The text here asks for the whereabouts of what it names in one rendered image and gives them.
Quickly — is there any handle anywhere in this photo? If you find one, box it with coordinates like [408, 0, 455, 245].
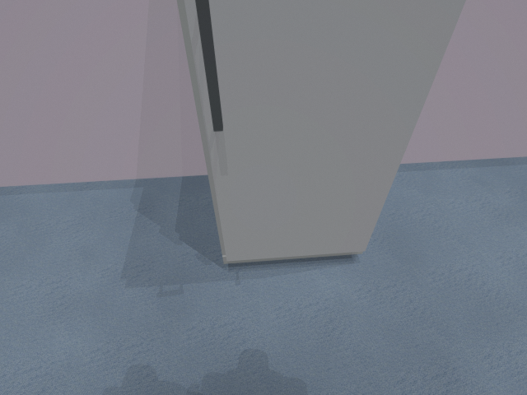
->
[195, 0, 223, 132]

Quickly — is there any fridge door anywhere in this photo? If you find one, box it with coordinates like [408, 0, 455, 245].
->
[184, 0, 466, 262]

